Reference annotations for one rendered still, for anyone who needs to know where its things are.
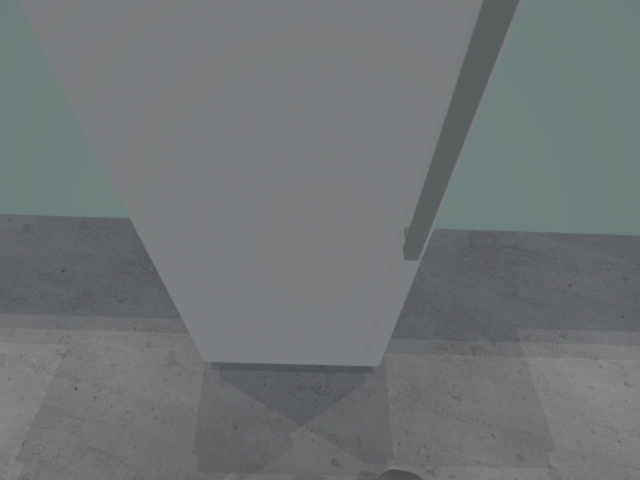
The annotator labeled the fridge door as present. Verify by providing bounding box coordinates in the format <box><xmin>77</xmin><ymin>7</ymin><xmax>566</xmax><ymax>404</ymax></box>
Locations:
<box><xmin>17</xmin><ymin>0</ymin><xmax>525</xmax><ymax>367</ymax></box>

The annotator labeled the handle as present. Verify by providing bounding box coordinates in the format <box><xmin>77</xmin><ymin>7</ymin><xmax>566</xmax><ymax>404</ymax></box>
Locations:
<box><xmin>403</xmin><ymin>0</ymin><xmax>519</xmax><ymax>261</ymax></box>

